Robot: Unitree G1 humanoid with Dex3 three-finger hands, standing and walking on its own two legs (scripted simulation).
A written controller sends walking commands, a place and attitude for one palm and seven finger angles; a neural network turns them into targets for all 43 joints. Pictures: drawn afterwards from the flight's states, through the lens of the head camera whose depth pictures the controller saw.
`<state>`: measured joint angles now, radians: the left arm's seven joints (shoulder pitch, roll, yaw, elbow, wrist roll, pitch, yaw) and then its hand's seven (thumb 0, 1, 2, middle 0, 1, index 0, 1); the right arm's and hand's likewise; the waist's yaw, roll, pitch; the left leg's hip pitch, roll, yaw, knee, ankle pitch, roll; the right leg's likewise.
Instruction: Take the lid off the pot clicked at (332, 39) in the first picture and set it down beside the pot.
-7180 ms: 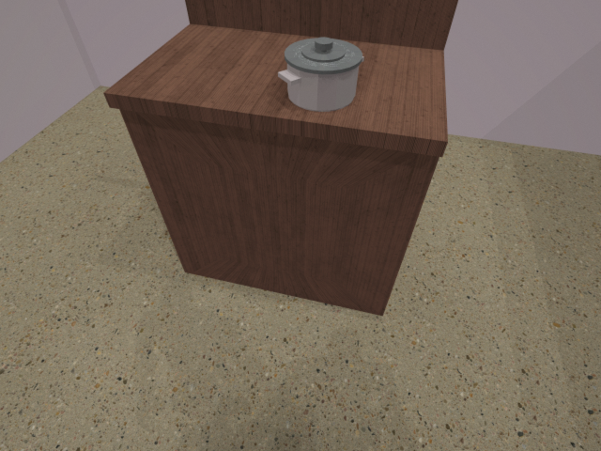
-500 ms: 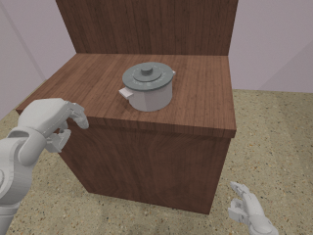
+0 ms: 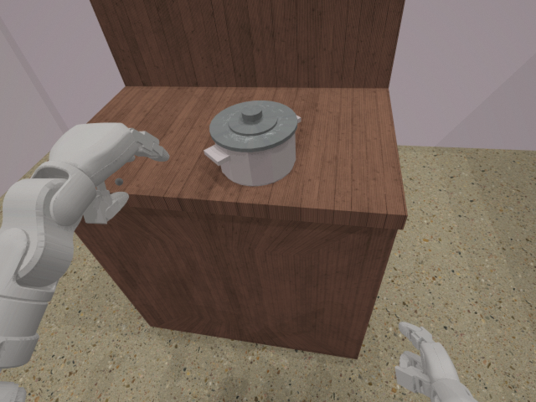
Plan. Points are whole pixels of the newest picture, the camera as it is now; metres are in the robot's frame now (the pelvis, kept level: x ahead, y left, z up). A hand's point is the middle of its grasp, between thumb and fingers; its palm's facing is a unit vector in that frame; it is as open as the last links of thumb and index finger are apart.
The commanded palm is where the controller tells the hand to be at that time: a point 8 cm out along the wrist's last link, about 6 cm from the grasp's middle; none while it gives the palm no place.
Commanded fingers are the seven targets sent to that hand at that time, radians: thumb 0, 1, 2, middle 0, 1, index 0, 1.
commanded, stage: move the open hand above the knob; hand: left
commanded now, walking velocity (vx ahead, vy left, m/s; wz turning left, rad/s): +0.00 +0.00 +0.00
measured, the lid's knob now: (251, 113) +0.58 +0.12 +0.15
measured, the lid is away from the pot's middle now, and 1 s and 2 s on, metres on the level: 0.00 0.00 0.00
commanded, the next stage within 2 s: none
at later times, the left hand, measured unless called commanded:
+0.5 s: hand (165, 147) +0.39 +0.21 +0.21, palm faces -0.09 -0.05 -0.99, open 9.9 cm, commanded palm +0.36 +0.20 +0.28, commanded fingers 0.00 -0.37 1.69 -0.88 -0.08 -0.88 -0.08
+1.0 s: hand (203, 123) +0.45 +0.17 +0.21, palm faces -0.18 -0.06 -0.98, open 9.9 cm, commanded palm +0.44 +0.17 +0.28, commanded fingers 0.00 -0.37 1.69 -0.88 -0.08 -0.88 -0.08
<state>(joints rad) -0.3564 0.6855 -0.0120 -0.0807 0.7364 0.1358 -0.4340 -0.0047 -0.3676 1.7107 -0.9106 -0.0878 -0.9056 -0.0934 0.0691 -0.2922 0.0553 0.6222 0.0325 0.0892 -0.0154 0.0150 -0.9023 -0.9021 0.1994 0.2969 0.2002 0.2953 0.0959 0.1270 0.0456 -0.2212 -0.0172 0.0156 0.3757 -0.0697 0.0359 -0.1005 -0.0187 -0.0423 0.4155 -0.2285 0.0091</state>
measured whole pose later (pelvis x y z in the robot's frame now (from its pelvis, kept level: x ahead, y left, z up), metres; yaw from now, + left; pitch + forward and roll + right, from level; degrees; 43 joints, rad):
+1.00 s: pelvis +0.04 -0.02 +0.00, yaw +0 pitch +0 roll +0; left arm -0.86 0.55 -0.25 0.39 0.83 0.30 -0.52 0.00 -0.36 1.69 -0.90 -0.08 -0.89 -0.09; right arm 0.09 -0.31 0.04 0.64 0.05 0.17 0.00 0.01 -0.90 -0.90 0.20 0.30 0.20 0.30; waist 0.03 0.09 0.00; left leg -0.28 -0.02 0.01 0.40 -0.13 0.02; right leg -0.15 -0.02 -0.04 0.44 -0.29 -0.01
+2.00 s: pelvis +0.07 -0.01 +0.00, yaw -3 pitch +6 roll +1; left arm -1.22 0.50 -0.24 0.92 0.91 0.25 -0.48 0.00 -0.36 1.69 -0.90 -0.08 -0.89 -0.09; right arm 0.25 -0.31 -0.01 0.71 0.05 0.19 0.00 0.01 -0.90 -0.90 0.20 0.30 0.20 0.29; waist -0.08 0.06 -0.05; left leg -0.34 -0.01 0.06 0.41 -0.18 0.03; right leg -0.23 -0.02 0.01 0.43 -0.31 0.00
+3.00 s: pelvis +0.07 -0.01 +0.00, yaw -3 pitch +7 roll +1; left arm -1.28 0.43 -0.27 1.09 0.90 0.31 -0.51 0.00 -0.36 1.69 -0.89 -0.08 -0.89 -0.09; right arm 0.26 -0.30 0.01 0.74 0.05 0.18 -0.02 0.01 -0.90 -0.90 0.20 0.30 0.20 0.30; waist -0.09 0.05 -0.07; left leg -0.37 -0.01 0.06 0.44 -0.19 0.03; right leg -0.26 -0.02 0.01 0.47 -0.32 0.00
